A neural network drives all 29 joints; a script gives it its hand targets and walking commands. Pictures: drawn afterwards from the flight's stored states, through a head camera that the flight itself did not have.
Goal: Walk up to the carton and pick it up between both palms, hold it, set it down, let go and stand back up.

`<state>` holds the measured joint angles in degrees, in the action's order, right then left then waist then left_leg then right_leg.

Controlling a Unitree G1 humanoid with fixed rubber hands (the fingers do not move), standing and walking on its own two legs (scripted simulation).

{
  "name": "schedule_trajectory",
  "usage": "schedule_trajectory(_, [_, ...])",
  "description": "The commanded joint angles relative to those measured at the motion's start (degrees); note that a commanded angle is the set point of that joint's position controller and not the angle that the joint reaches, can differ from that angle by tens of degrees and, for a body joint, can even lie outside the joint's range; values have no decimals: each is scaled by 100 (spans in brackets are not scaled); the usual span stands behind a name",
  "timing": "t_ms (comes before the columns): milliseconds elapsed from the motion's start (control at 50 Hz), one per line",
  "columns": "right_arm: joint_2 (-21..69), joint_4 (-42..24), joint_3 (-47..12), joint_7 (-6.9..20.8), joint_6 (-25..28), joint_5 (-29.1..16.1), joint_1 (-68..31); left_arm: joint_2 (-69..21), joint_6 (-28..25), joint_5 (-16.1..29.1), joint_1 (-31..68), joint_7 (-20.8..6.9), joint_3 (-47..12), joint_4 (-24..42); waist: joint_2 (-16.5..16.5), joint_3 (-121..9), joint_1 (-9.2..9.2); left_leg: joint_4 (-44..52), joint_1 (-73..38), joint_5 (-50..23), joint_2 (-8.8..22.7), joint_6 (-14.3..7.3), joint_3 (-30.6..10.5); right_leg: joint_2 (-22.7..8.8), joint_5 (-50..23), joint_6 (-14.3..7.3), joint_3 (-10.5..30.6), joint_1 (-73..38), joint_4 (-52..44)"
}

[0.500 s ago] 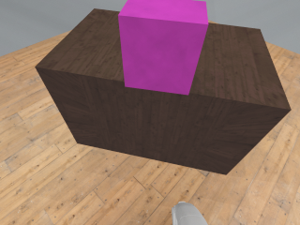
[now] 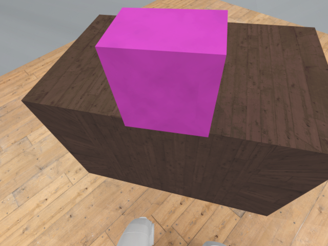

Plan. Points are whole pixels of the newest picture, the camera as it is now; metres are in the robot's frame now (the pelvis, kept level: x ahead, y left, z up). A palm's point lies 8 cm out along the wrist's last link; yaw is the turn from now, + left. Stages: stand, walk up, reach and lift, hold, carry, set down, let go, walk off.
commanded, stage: walk up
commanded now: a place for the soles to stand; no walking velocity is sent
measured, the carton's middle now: (168, 77) +0.52 +0.02 +0.09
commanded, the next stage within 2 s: none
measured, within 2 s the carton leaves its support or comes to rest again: neither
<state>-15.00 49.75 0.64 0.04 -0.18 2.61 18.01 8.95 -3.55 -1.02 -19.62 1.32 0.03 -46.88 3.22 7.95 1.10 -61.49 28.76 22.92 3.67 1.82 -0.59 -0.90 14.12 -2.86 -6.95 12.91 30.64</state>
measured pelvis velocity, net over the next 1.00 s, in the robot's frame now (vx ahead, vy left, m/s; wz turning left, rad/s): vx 0.00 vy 0.03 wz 0.05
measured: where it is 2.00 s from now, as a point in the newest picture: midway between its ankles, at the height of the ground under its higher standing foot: outside the picture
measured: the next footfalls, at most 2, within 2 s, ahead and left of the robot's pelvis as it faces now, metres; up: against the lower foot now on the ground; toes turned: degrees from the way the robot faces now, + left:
left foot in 0.14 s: +0.12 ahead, +0.14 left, +0.00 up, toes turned +3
left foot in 1.28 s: +0.13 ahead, +0.23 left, +0.00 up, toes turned -7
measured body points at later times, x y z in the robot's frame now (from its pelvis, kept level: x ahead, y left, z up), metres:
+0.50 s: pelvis +0.00 +0.03 -0.01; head +0.03 +0.01 +0.44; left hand +0.08 +0.28 -0.14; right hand +0.13 -0.20 -0.15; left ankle +0.08 +0.14 -0.73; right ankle -0.01 -0.09 -0.73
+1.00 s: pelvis +0.00 +0.03 +0.00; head +0.02 +0.04 +0.45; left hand +0.01 +0.28 -0.15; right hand +0.02 -0.22 -0.15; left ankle +0.08 +0.14 -0.73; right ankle -0.01 -0.09 -0.73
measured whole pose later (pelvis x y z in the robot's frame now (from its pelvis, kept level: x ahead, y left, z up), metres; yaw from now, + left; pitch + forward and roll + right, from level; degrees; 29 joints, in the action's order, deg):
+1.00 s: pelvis +0.00 +0.03 +0.00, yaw +3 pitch -1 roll -1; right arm -13.0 59.2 -1.5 0.1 -1.0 0.2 15.8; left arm 13.3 -0.3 -0.1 -16.8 0.5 -2.6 -56.8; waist 0.5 3.6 -0.8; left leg -28.2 20.5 6.8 0.5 -1.1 0.3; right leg -1.0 16.9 0.1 -4.7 11.3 29.2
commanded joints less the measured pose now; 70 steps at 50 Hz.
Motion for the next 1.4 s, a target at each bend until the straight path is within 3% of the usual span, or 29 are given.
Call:
schedule_trajectory(0, [88, -167, -9, -78, -51, -105, 439, 1077, -2, -6, 394, -3, 209, 480, -1206, -560, -320, 1340, -1167, -1033, -90, -75, 250, -1219, -4491, -697, 406, 529, -465])
schedule_trajectory(80, [-198, -176, 43, -98, 21, -140, 115, 1399, 227, 29, 300, -28, 226, 407, -721, -944, -286, 2935, -1834, -2176, -261, -346, 433, -1143, -3593, -496, 506, 272, 398])
schedule_trajectory(100, [-412, -233, 114, -114, 53, -149, 159, 1324, 268, 34, 231, -50, 189, 380, -507, -979, -342, 3354, -2092, -2817, -74, -422, 149, -1050, -2638, -291, 562, 391, 680])
schedule_trajectory(120, [-770, -296, 204, -121, 61, -148, 108, 1168, 301, 55, 54, -58, 99, 376, 80, -1183, -267, 3190, -2371, -3756, 549, -579, -492, -872, -1468, -81, 466, 673, 1080])
schedule_trajectory(140, [-1015, -398, 268, -123, 28, -190, -116, 839, 345, 95, -420, -37, -13, 304, 749, -1416, -81, 3331, -2208, -4349, 1390, -1105, -1407, -244, 471, 152, 265, 565, 1706])
schedule_trajectory(160, [-1018, -383, 271, -118, -36, -290, -440, 636, 445, 104, -359, 40, -46, 269, 1014, -1277, -31, 3612, -1732, -4047, 1516, -1641, -1488, -56, 1651, 165, 392, 448, 1887])
schedule_trajectory(200, [-807, -490, 236, -118, -92, -315, -871, 894, 481, 44, 67, 94, 44, 278, 1090, -1085, -160, 3894, -1189, -3517, 1382, -1650, -1442, -65, 1950, 206, 482, 300, 1820])
schedule_trajectory(300, [-763, -521, 208, -117, -176, -210, -1179, 938, 371, 104, 50, 64, 129, 137, 616, -1380, 14, 3023, -1707, -3961, 734, -1116, -731, -96, 51, 218, 392, 20, 294])
schedule_trajectory(360, [-315, -457, 48, -33, -142, -235, -796, 1180, 285, 71, 339, 23, 118, 192, -582, -1654, -187, 2876, -1469, -1807, 318, -644, -522, -924, -281, -57, 1439, -282, -517])
schedule_trajectory(400, [-272, -336, -3, -31, -160, -166, -846, 1364, 327, 126, 947, -34, 162, 205, -926, -871, -330, 2974, -1731, -1065, -54, -389, -109, -1217, 458, -292, 1615, 938, -903])
schedule_trajectory(460, [-575, -173, 47, 32, -48, -207, -838, 1145, 318, 130, 801, -78, 56, 171, -893, -769, -210, 3245, -1654, -1273, 132, -497, -418, -808, 807, -114, 1203, 808, -969])
schedule_trajectory(520, [-465, -34, 7, 40, 10, -210, -776, 1193, 300, 155, 817, -112, 60, 7, -1055, -405, -241, 3389, -1686, -1143, 71, -472, -481, -840, 1144, -94, 1267, 964, -1205])
schedule_trajectory(740, [-757, 476, -50, -14, 69, -304, -412, 1169, 250, 167, 186, -88, -44, -398, 369, -434, -37, 4431, -872, 255, 355, -509, -1043, -414, 1079, -39, 822, 105, -664])
schedule_trajectory(940, [-691, 628, -53, -40, 41, -228, -34, 1222, 205, 85, 181, -38, -108, -633, -178, -626, -230, 4008, -1283, -575, 239, -510, -787, -568, 823, -15, 904, 321, -907])
schedule_trajectory(960, [-948, 458, 113, 60, -2, 48, -47, 1246, 166, -101, -750, 33, 35, -670, -119, -976, 19, 3138, -787, 671, -103, -375, -371, -908, 2275, -350, 1806, -246, -1362])
schedule_trajectory(980, [-772, 287, 63, 92, -59, 130, -385, 1564, 179, -108, -1057, 92, 161, -816, -602, -449, 191, 2312, 258, 719, -369, -168, 169, -1613, 3259, -680, 2875, -486, -1978])
schedule_trajectory(1000, [-680, 145, 97, 114, -106, 225, -627, 1685, 201, -134, -1085, 193, 268, -866, -708, -33, 260, 1489, 971, 742, -150, -71, 177, -2299, 3611, -973, 3482, -475, -2275])
schedule_trajectory(1020, [-663, 68, 110, 158, -130, 256, -675, 1575, 207, -126, -972, 279, 272, -825, -474, 355, 222, 1238, 1458, 581, 50, -35, -59, -2463, 3287, -1044, 3562, -480, -2267])
schedule_trajectory(1060, [-566, 24, 70, 185, -110, 176, -419, 1551, 119, -168, -398, 343, 332, -649, -860, 330, -68, 1347, 1593, -18, 433, 34, -334, -2243, 2194, -835, 2884, -779, -2041])
schedule_trajectory(1120, [-502, -24, 52, 190, -65, 125, -681, 1083, 4, -141, -708, 233, 285, -709, -1126, 179, 95, 1368, 1002, -535, 352, 182, -59, -1689, 736, -667, 2242, -560, -1756])
schedule_trajectory(1180, [-336, -71, -4, 166, 2, 36, -581, 1358, -4, -218, -426, 99, 330, -618, -1615, 91, -27, 2286, -461, -703, 253, 63, 223, -1350, -476, -526, 1525, 194, -1162])
schedule_trajectory(1200, [-342, 18, 10, 151, 34, 1, -259, 1368, 15, -233, -130, 72, 328, -503, -1491, -43, -264, 2748, -1171, -1140, 140, -28, 346, -1135, -1062, -370, 1161, 531, -705])
schedule_trajectory(1220, [-447, 221, 18, 106, 89, -9, 181, 1326, 69, -204, -98, 6, 302, -456, -1042, -305, -425, 3261, -2040, -1769, -156, -71, 675, -742, -1035, -169, 838, 867, -37])
schedule_trajectory(1240, [-687, 303, 133, 53, 123, -15, 457, 1148, 101, -184, -386, -52, 224, -453, -408, -525, -455, 3193, -2901, -2472, -100, -119, 452, -402, -925, 38, 684, 1422, 733])
schedule_trajectory(1260, [-1097, 296, 242, 3, 134, -24, 758, 873, 102, -144, -710, -88, 103, -425, 622, -987, -514, 3420, -3388, -2728, 836, -370, -580, -37, 200, 340, 479, 1804, 1658])
schedule_trajectory(1280, [-1340, 123, 276, -55, 106, -89, 600, 655, 170, -86, -1113, -48, 37, -405, 1162, -1044, -301, 4183, -2887, -1885, 1886, -828, -1967, 138, 2259, 454, 572, 1766, 2388])
schedule_trajectory(1300, [-1344, 68, 281, -117, 3, -200, 110, 812, 316, -75, -1171, 25, 141, -478, 788, -921, -218, 4609, -1982, -474, 2031, -1328, -2207, -66, 2783, 375, 789, 1287, 2824])
schedule_trajectory(1320, [-1200, -43, 259, -155, -57, -255, -163, 955, 393, -110, -937, 53, 158, -331, 629, -682, -214, 4805, -1508, 53, 1971, -1428, -2134, -172, 2650, 375, 797, 1263, 3080])
schedule_trajectory(1380, [-1021, -92, 171, -209, -73, -164, -440, 789, 402, -120, -929, 54, 107, -408, 892, -352, -137, 4542, -1443, -617, 1487, -1219, -1090, -340, 2056, 350, 896, 1333, 2758])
